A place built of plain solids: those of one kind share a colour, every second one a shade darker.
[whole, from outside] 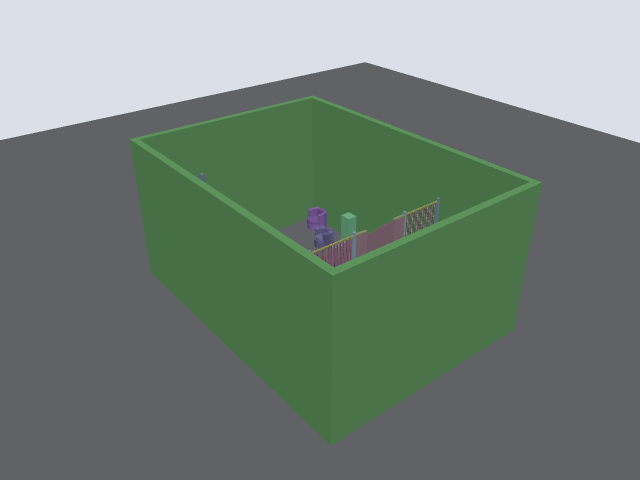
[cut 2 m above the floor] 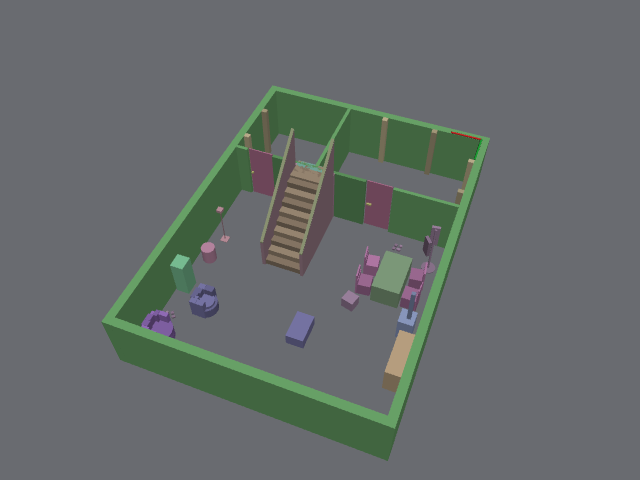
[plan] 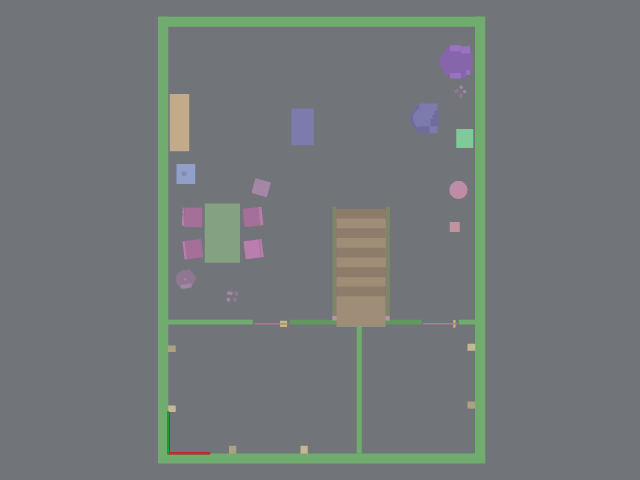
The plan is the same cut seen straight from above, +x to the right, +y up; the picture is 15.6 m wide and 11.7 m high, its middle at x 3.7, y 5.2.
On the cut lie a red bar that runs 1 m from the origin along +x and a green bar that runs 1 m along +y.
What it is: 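A dwelling of one tall room, 7.5 x 10.4 m inside and 5.3 m high, with a sleeping gallery 2.56 m up across one short end and a free-standing straight stair of 12 risers to it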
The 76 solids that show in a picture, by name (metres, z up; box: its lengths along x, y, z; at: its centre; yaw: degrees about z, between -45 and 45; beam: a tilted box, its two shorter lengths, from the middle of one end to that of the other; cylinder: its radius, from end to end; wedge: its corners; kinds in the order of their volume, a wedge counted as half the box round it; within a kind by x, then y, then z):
{
 "wall_1": {"box": [0.25, 10.9, 5.49], "at": [-0.12, 5.2, 2.69]},
 "wall_2": {"box": [2.06, 0.12, 2.46], "at": [1.03, 3.2, 1.18]},
 "wall_3": {"box": [7.98, 0.25, 5.49], "at": [3.74, -0.12, 2.69]},
 "wall_4": {"box": [7.98, 0.25, 5.49], "at": [3.74, 10.52, 2.69]},
 "wall_5": {"box": [3.21, 0.12, 2.46], "at": [4.57, 3.2, 1.18]},
 "wall_6": {"box": [0.12, 3.14, 2.46], "at": [4.66, 1.57, 1.18]},
 "wall_7": {"box": [0.4, 0.12, 2.46], "at": [7.28, 3.2, 1.18]},
 "wall_8": {"box": [0.25, 10.9, 5.49], "at": [7.6, 5.2, 2.69]},
 "step_1": {"box": [1.2, 0.5, 2.39], "at": [4.7, 3.34, 1.15]},
 "step_2": {"box": [1.2, 0.73, 2.18], "at": [4.7, 3.46, 1.04]},
 "step_3": {"box": [1.2, 0.73, 1.97], "at": [4.7, 3.7, 0.93]},
 "step_4": {"box": [1.2, 0.73, 1.75], "at": [4.7, 3.94, 0.83]},
 "step_5": {"box": [1.2, 0.73, 1.54], "at": [4.7, 4.17, 0.72]},
 "step_6": {"box": [1.2, 0.73, 1.33], "at": [4.7, 4.41, 0.61]},
 "step_7": {"box": [1.2, 0.73, 1.11], "at": [4.7, 4.65, 0.51]},
 "step_8": {"box": [1.2, 0.73, 0.9], "at": [4.7, 4.88, 0.4]},
 "step_9": {"box": [1.2, 0.73, 0.69], "at": [4.7, 5.12, 0.29]},
 "step_10": {"box": [1.2, 0.73, 0.48], "at": [4.7, 5.36, 0.19]},
 "step_11": {"box": [1.2, 0.73, 0.26], "at": [4.7, 5.59, 0.08]},
 "slotfit_loft_table_1": {"box": [0.86, 1.45, 0.8], "at": [1.32, 5.37, 0.35]},
 "guard_panel_1": {"wedge": [[3.64, 3.25, 2.51], [3.64, 3.25, 3.51], [3.64, 3.35, 2.51], [3.64, 3.35, 3.51], [4.1, 3.25, 2.51], [4.1, 3.25, 3.51], [4.1, 3.35, 2.51], [4.1, 3.35, 3.51]]},
 "guard_panel_2": {"wedge": [[4.0, 3.35, -0.05], [4.0, 3.35, 3.46], [4.0, 6.01, -0.05], [4.0, 6.01, 1.07], [4.1, 3.35, -0.05], [4.1, 3.35, 3.46], [4.1, 6.01, -0.05], [4.1, 6.01, 1.07]]},
 "guard_panel_3": {"wedge": [[5.3, 3.25, 2.51], [5.3, 3.25, 3.51], [5.3, 3.35, 2.51], [5.3, 3.35, 3.51], [5.76, 3.25, 2.51], [5.76, 3.25, 3.51], [5.76, 3.35, 2.51], [5.76, 3.35, 3.51]]},
 "guard_panel_4": {"wedge": [[5.3, 3.35, -0.05], [5.3, 3.35, 3.46], [5.3, 6.01, -0.05], [5.3, 6.01, 1.07], [5.4, 3.35, -0.05], [5.4, 3.35, 3.46], [5.4, 6.01, -0.05], [5.4, 6.01, 1.07]]},
 "head_base_1": {"box": [1.2, 0.27, 2.51], "at": [4.7, 3.22, 1.2]},
 "slotfit_wall_table_1": {"box": [0.47, 1.4, 0.97], "at": [0.28, 8.06, 0.43]},
 "slotfit_known_1": {"box": [0.54, 0.9, 0.44], "at": [3.28, 7.96, 0.17]},
 "slotfit_known_2": {"box": [0.28, 0.19, 0.71], "at": [6.23, 7.88, 0.31]},
 "slotfit_known_3": {"cylinder": 0.26, "from": [6.23, 8.16, -0.05], "to": [6.23, 8.16, 0.42]},
 "slotfit_known_4": {"box": [0.25, 0.17, 0.71], "at": [6.24, 8.44, 0.31]},
 "slotfit_known_5": {"cylinder": 0.36, "from": [6.26, 8.16, -0.05], "to": [6.26, 8.16, 0.32]},
 "slotfit_known_6": {"box": [0.2, 0.17, 0.71], "at": [6.47, 7.89, 0.31]},
 "slotfit_known_7": {"box": [0.2, 0.17, 0.71], "at": [6.47, 8.44, 0.31]},
 "slotfit_known_8": {"box": [0.23, 0.17, 0.71], "at": [6.51, 8.06, 0.31]},
 "slotfit_known_9": {"box": [0.12, 0.2, 0.71], "at": [6.56, 8.25, 0.31]},
 "guard_cap_1": {"wedge": [[4.0, 3.35, 3.46], [4.0, 3.35, 3.51], [4.0, 6.01, 1.07], [4.0, 6.01, 1.12], [4.1, 3.35, 3.46], [4.1, 3.35, 3.51], [4.1, 6.01, 1.07], [4.1, 6.01, 1.12]]},
 "guard_cap_2": {"wedge": [[5.3, 3.35, 3.46], [5.3, 3.35, 3.51], [5.3, 6.01, 1.07], [5.3, 6.01, 1.12], [5.4, 3.35, 3.46], [5.4, 3.35, 3.51], [5.4, 6.01, 1.07], [5.4, 6.01, 1.12]]},
 "slotfit_seat_1": {"box": [0.28, 0.14, 0.79], "at": [7.0, 9.2, 0.35]},
 "slotfit_seat_2": {"box": [0.28, 0.15, 0.79], "at": [7.0, 9.87, 0.35]},
 "slotfit_seat_3": {"cylinder": 0.4, "from": [7.02, 9.54, -0.05], "to": [7.02, 9.54, 0.41]},
 "slotfit_seat_4": {"cylinder": 0.4, "from": [7.02, 9.54, -0.05], "to": [7.02, 9.54, 0.31]},
 "slotfit_seat_5": {"box": [0.12, 0.2, 0.79], "at": [7.2, 9.25, 0.35]},
 "slotfit_seat_6": {"box": [0.23, 0.17, 0.79], "at": [7.25, 9.83, 0.35]},
 "slotfit_seat_7": {"box": [0.2, 0.2, 0.79], "at": [7.31, 9.65, 0.35]},
 "slotfit_seat_8": {"box": [0.17, 0.2, 0.79], "at": [7.33, 9.45, 0.35]},
 "slotfit_loft_chair_1": {"box": [0.44, 0.47, 0.52], "at": [0.61, 5.75, 0.21], "yaw": -0.6},
 "slotfit_loft_chair_2": {"box": [0.41, 0.45, 0.51], "at": [0.63, 4.98, 0.21], "yaw": 7.0},
 "slotfit_loft_chair_3": {"box": [0.41, 0.45, 0.5], "at": [2.04, 5.76, 0.2], "yaw": 6.0},
 "slotfit_loft_chair_4": {"box": [0.42, 0.44, 0.53], "at": [2.07, 4.98, 0.21], "yaw": 7.8},
 "slotfit_loft_chair_5": {"box": [0.05, 0.45, 0.92], "at": [2.27, 5.78, 0.41], "yaw": 6.0},
 "slotfit_loft_chair_6": {"box": [0.05, 0.44, 0.9], "at": [2.28, 5.0, 0.4], "yaw": 7.8},
 "curtains_1": {"box": [0.19, 0.16, 2.18], "at": [0.09, 1.09, 1.15]},
 "curtains_2": {"box": [0.19, 0.16, 2.18], "at": [0.09, 2.55, 1.15]},
 "curtains_3": {"box": [0.18, 0.19, 2.21], "at": [1.57, 0.09, 1.16]},
 "curtains_4": {"box": [0.18, 0.19, 2.21], "at": [3.32, 0.09, 1.16]},
 "curtains_5": {"box": [0.19, 0.17, 2.29], "at": [7.39, 1.18, 1.2]},
 "curtains_6": {"box": [0.19, 0.17, 2.29], "at": [7.39, 2.58, 1.2]},
 "stove_1": {"box": [0.12, 0.12, 4.49], "at": [0.39, 6.81, 3.05]},
 "stove_2": {"box": [0.46, 0.49, 0.87], "at": [0.43, 6.81, 0.38]},
 "slotfit_storage_1": {"box": [0.42, 0.47, 1.29], "at": [7.23, 7.68, 0.6]},
 "doorleaf_door_1": {"box": [0.84, 0.038, 2.08], "at": [2.51, 3.16, 0.99]},
 "doorleaf_door_2": {"box": [0.84, 0.04, 2.08], "at": [6.63, 3.16, 0.99]},
 "clutter_clhall_1": {"cylinder": 0.23, "from": [0.41, 4.24, -0.05], "to": [0.41, 4.24, 0.02]},
 "clutter_clhall_2": {"cylinder": 0.029, "from": [0.41, 4.24, -0.05], "to": [0.41, 4.24, 1.83]},
 "clutter_clhall_3": {"box": [0.27, 0.1, 0.78], "at": [0.44, 4.07, 1.39], "yaw": 7.9},
 "clutter_clhall_4": {"box": [0.11, 0.3, 0.64], "at": [0.56, 4.35, 1.15], "yaw": 36.5},
 "clutter_clhall_5": {"box": [0.39, 0.38, 0.44], "at": [2.27, 6.47, 0.17], "yaw": -15.2},
 "slotfit_corner_1": {"cylinder": 0.22, "from": [7.07, 6.42, -0.05], "to": [7.07, 6.42, 0.54]},
 "post_1": {"box": [0.11, 0.12, 2.44], "at": [4.05, 3.29, 1.17]},
 "gal_guard_newel_1": {"box": [0.09, 0.09, 1.15], "at": [3.6, 3.31, 3.08]},
 "gal_guard_newel_2": {"box": [0.09, 0.09, 1.15], "at": [5.81, 3.31, 3.08]},
 "gal_guard_newel_3": {"box": [0.09, 0.09, 1.15], "at": [7.43, 3.31, 3.08]},
 "gal_guard_rail_1": {"box": [1.78, 0.06, 0.044], "at": [2.71, 3.31, 3.53]},
 "gal_guard_rail_2": {"box": [1.63, 0.06, 0.044], "at": [6.62, 3.31, 3.53]},
 "slotfit_hallpiece_corner_1": {"box": [0.25, 0.25, 0.07], "at": [6.98, 5.52, -0.01]},
 "slotfit_hallpiece_corner_2": {"box": [0.18, 0.18, 0.1], "at": [6.98, 5.52, 1.41]}
}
